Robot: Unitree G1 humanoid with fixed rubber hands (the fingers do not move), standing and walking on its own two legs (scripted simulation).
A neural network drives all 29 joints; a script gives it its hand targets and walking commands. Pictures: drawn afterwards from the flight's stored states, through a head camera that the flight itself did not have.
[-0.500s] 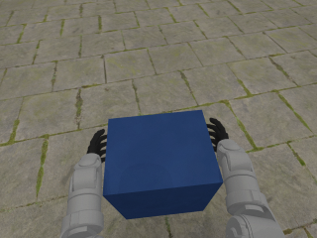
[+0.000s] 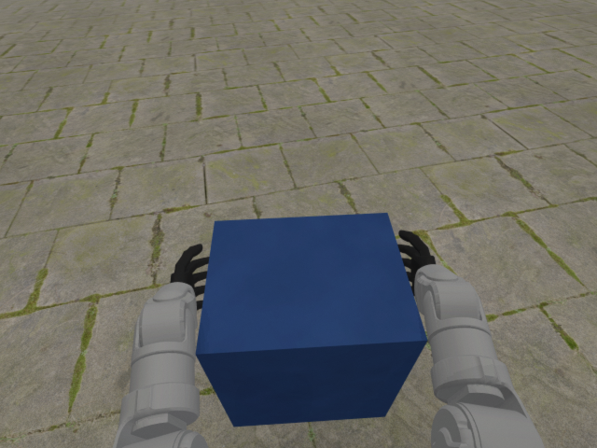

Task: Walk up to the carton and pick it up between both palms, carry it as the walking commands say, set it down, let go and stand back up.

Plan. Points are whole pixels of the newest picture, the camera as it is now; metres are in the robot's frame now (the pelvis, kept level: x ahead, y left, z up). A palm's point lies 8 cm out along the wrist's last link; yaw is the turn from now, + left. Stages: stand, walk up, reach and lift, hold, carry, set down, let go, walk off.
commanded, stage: reach and lift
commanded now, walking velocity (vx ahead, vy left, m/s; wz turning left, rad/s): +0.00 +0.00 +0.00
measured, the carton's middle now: (306, 326) +0.30 +0.01 -0.02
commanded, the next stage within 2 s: hold in 1.22 s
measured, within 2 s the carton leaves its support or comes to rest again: neither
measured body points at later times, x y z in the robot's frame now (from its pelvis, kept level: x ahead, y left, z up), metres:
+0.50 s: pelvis +0.01 +0.01 +0.01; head -0.03 +0.01 +0.45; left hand +0.33 +0.19 +0.05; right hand +0.35 -0.15 +0.06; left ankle +0.04 +0.14 -0.74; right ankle +0.04 -0.12 -0.74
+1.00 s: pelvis +0.01 +0.01 +0.01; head -0.03 +0.01 +0.45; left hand +0.32 +0.19 +0.05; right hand +0.34 -0.15 +0.05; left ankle +0.04 +0.14 -0.74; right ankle +0.04 -0.12 -0.74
